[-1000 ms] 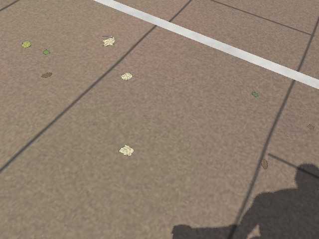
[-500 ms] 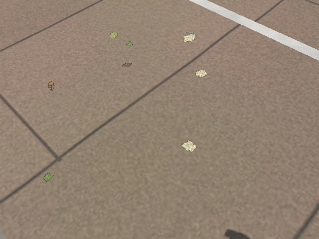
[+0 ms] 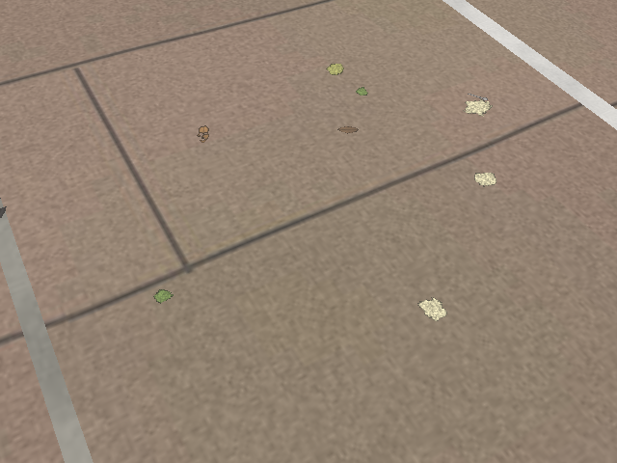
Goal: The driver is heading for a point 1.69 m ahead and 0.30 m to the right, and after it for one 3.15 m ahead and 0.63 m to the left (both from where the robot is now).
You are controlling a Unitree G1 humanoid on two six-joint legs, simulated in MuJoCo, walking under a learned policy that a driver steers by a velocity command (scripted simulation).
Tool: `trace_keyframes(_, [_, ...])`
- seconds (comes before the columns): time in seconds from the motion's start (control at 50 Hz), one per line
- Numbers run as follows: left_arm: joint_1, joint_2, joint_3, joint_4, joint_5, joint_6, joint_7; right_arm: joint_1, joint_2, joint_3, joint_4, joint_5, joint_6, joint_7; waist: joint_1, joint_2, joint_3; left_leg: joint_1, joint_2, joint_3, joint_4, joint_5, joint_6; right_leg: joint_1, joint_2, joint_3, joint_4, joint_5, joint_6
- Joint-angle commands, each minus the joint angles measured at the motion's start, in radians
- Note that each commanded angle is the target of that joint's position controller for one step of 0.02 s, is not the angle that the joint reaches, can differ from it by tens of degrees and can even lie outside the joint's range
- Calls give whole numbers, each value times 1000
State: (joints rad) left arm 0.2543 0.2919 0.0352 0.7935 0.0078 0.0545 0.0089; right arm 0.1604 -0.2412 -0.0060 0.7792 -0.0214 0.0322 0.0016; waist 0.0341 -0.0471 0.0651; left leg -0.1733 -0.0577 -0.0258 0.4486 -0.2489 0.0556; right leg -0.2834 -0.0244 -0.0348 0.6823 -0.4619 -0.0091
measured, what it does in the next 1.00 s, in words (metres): walks ahead: right foot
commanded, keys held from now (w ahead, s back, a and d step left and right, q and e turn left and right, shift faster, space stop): no key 0.32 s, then w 0.42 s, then w+e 0.26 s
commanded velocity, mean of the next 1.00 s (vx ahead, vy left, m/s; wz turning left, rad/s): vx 0.23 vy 0.00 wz -0.03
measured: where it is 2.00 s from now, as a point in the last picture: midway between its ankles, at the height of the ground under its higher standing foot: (378, 344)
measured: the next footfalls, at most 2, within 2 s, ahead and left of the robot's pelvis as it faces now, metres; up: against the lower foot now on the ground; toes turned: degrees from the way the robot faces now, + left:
right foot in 0.24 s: +0.01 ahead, -0.12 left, +0.00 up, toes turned +2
right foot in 1.06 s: +0.40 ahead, -0.08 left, +0.00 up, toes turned -11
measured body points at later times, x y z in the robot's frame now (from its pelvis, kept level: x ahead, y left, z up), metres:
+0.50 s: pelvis +0.00 +0.00 +0.00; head +0.00 +0.00 +0.45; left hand +0.02 +0.26 -0.14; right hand +0.06 -0.27 -0.14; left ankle -0.01 +0.09 -0.73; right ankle -0.03 -0.12 -0.74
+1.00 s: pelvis +0.19 +0.01 -0.01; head +0.23 +0.01 +0.44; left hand +0.40 +0.21 -0.13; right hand +0.08 -0.21 -0.15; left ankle +0.02 +0.10 -0.74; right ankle +0.35 -0.09 -0.71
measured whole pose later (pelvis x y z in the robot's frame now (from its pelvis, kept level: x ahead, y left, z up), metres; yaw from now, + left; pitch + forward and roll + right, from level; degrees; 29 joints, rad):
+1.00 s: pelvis +0.19 +0.01 -0.01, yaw -5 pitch +1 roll +0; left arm 0.01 0.22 0.02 0.86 0.03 -0.03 -0.05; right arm 0.47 -0.18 0.00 1.09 -0.02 -0.10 -0.02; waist -0.05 -0.02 0.06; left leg 0.19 -0.05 0.11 0.16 -0.37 0.05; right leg -0.60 -0.01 -0.11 0.66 -0.10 -0.10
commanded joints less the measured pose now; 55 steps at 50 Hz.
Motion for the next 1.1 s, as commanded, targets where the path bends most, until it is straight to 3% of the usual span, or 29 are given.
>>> trace_keyframes(0.02, [-5,94,24,-43,5,-3,1,-30,-129,-18,-30,1,-25,-23,-14,206,-39,61,262,-213,-175,439,128,-77,-10,57,98,7,5])
trace_keyframes(0.08, [35,71,17,2,10,-3,-1,-1,-122,-10,2,8,-30,-26,-16,171,-90,99,237,-158,-134,583,126,-33,5,48,92,27,27])
trace_keyframes(0.2, [32,37,2,53,-1,-5,19,-17,-127,-11,60,6,-25,-30,-17,165,-63,33,216,-196,-120,330,108,91,19,24,-208,143,21])
trace_keyframes(0.22, [53,29,-2,71,3,-13,22,-26,-128,-12,68,12,-25,-31,0,142,-66,-5,204,-196,-116,269,81,166,6,33,-315,282,15])
trace_keyframes(0.26, [55,82,0,82,23,-35,25,17,-106,-10,88,10,-32,-26,-29,67,-77,-88,149,-178,-109,116,24,276,-110,153,-342,445,-2])
trace_keyframes(0.28, [3,102,6,97,5,-39,17,32,-90,-11,109,15,-27,-23,-63,-43,-19,-30,90,-124,-153,88,15,139,-103,152,-318,422,-26])
trace_keyframes(0.3, [-4,60,-4,99,5,-46,9,21,-111,-15,132,10,-25,-25,-38,-16,-17,25,95,-121,-135,111,10,107,-93,145,-339,378,-23])
trace_keyframes(0.32, [4,51,-7,112,6,-52,8,17,-113,-19,146,11,-24,-27,-31,-17,-18,47,99,-120,-122,135,12,97,-85,135,-351,358,-17])
trace_keyframes(0.34, [22,56,-6,128,9,-52,10,29,-113,-20,161,13,-24,-26,-31,-19,-48,64,92,-114,-114,71,17,107,-68,127,-364,246,-20])
trace_keyframes(0.38, [40,86,7,140,13,-47,12,39,-127,-31,174,5,-18,-20,-26,-21,-18,-19,53,-94,-62,-234,46,78,-42,140,-355,-93,-58])
trace_keyframes(0.42, [75,95,13,144,14,-40,8,8,-113,-32,164,-1,-17,-11,-1,-34,75,-186,30,-85,0,-381,56,56,-93,245,-409,-320,-113])
trace_keyframes(0.46, [136,119,28,174,13,-46,11,-30,-61,-22,142,-9,-34,0,16,-123,100,-275,-1,34,168,-208,30,120,-231,429,-532,-379,-189])
trace_keyframes(0.48, [132,120,34,176,14,-51,11,-45,-66,-23,134,-16,-45,4,17,-119,105,-283,31,46,231,-150,23,111,-280,474,-569,-333,-215])
trace_keyframes(0.54, [67,124,43,165,13,-71,1,3,-79,-28,136,-4,-71,19,-28,-91,68,-204,50,54,187,-193,32,89,-243,381,-558,-200,-200])
trace_keyframes(0.58, [0,109,46,154,2,-72,-4,146,-60,-30,194,4,-82,16,-101,-73,67,79,2,113,-4,-68,43,-81,-150,246,-462,-155,-156])
trace_keyframes(0.6, [-14,91,43,145,7,-76,-5,243,-79,-39,233,3,-87,8,-134,-17,52,228,-1,80,-56,-74,43,-182,-102,194,-359,-139,-136])
trace_keyframes(0.62, [-48,34,28,119,12,-85,-9,359,-139,-54,258,-9,-96,-4,-179,165,22,348,184,-195,-206,-264,68,-308,-18,82,-90,-78,-101])
trace_keyframes(0.64, [-78,-15,14,73,9,-94,-16,459,-234,-76,277,-7,-99,-3,-194,355,8,376,406,-614,-368,-522,158,-477,86,-13,176,-91,-81])
trace_keyframes(0.66, [-93,59,30,73,26,-96,-18,393,-193,-66,272,-12,-95,-6,-141,199,76,284,433,-616,-353,-499,196,-503,25,75,326,-54,-104])
trace_keyframes(0.68, [-79,48,30,87,20,-104,-30,304,-155,-55,239,-11,-102,-3,-91,123,97,236,390,-521,-340,-420,183,-497,-14,97,364,43,-112])
trace_keyframes(0.7, [-57,33,25,104,16,-112,-39,258,-132,-49,223,-8,-111,-2,-63,102,86,220,342,-425,-349,-292,160,-468,-39,90,363,119,-104])
trace_keyframes(0.74, [-63,32,26,113,32,-110,-52,250,-101,-36,225,-2,-126,-7,-48,103,52,228,284,-284,-355,-47,135,-429,-57,53,343,207,-73])
trace_keyframes(0.8, [-110,2,19,98,25,-95,-57,336,-84,-27,267,0,-136,-14,-57,115,30,269,262,-126,-321,297,120,-462,-34,26,348,255,-45])
trace_keyframes(0.94, [-336,-38,-11,-4,19,-89,-61,347,-75,-13,285,-2,-140,-25,-79,135,87,176,253,73,-336,525,95,-324,12,-80,4,390,-68])
trace_keyframes(1.0, [-252,-4,2,8,21,-95,-51,323,-110,-20,285,1,-142,-34,-22,144,22,248,276,136,-162,949,70,-174,73,-124,-54,347,-131])
trace_keyframes(1.04, [-19,37,27,80,22,-104,-44,293,-142,-32,269,-4,-126,-38,71,155,-112,247,278,164,165,1061,55,49,128,-126,-101,303,-177])
trace_keyframes(1.06, [116,76,48,123,33,-106,-37,283,-149,-35,256,-4,-122,-35,130,132,-175,118,254,183,397,886,40,246,104,-63,-153,279,-211])
trace_keyframes(1.08, [204,178,79,126,44,-102,-23,302,-84,-23,212,3,-126,-23,128,-30,-268,-161,156,200,778,345,10,477,-156,319,-189,144,-309])
trace_keyframes(1.1, [152,213,87,111,22,-90,-29,304,-70,-30,168,10,-134,-8,68,-143,-341,-453,-24,51,1044,-261,-12,598,-332,845,-378,147,-442])
Keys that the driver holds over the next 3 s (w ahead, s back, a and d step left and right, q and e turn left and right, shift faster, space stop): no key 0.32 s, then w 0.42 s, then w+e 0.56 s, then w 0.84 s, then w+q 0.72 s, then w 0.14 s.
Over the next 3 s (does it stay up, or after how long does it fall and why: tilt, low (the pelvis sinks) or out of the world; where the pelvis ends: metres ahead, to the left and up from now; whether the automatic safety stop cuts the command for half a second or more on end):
stays up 1.24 -0.24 0.00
